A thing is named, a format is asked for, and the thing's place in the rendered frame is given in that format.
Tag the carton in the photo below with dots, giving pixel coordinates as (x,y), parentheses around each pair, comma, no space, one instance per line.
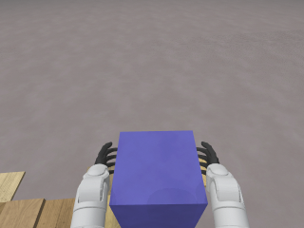
(157,180)

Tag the robot left forearm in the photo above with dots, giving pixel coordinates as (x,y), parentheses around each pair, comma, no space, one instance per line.
(90,204)

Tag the robot left hand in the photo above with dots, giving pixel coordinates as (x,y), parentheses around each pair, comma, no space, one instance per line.
(103,158)

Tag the robot right forearm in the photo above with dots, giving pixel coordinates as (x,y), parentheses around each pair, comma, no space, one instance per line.
(226,198)

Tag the robot right hand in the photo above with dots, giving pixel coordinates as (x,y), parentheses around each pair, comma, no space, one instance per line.
(210,158)

